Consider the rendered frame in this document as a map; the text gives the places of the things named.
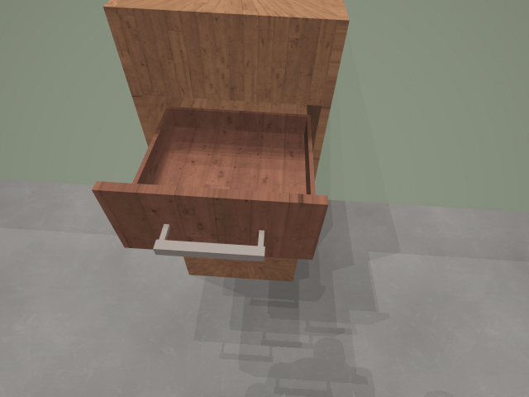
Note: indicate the drawer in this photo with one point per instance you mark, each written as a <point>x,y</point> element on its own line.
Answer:
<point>220,176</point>

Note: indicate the handle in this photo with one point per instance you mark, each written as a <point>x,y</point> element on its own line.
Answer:
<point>165,247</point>

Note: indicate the cabinet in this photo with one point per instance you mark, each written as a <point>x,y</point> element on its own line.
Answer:
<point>278,56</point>

